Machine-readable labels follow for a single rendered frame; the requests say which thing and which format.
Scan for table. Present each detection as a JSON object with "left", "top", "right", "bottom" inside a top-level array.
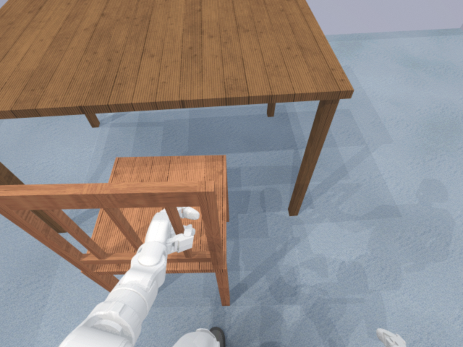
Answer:
[{"left": 0, "top": 0, "right": 354, "bottom": 233}]

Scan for left robot forearm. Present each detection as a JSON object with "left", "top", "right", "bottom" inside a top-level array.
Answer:
[{"left": 59, "top": 241, "right": 168, "bottom": 347}]

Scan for left robot upper arm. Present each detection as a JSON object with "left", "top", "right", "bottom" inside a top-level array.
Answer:
[{"left": 63, "top": 325, "right": 134, "bottom": 347}]

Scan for chair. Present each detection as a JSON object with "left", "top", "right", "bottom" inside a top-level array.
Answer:
[{"left": 0, "top": 155, "right": 230, "bottom": 306}]

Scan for left robot shin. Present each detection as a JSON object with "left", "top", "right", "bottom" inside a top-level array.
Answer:
[{"left": 196, "top": 328, "right": 216, "bottom": 338}]

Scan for left robot hand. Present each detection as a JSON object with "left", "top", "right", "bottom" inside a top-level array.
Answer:
[{"left": 145, "top": 207, "right": 200, "bottom": 254}]

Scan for right robot hand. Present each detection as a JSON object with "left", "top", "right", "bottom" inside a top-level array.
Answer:
[{"left": 376, "top": 328, "right": 406, "bottom": 347}]

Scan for robot left thigh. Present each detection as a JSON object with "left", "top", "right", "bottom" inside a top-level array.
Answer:
[{"left": 172, "top": 332, "right": 220, "bottom": 347}]

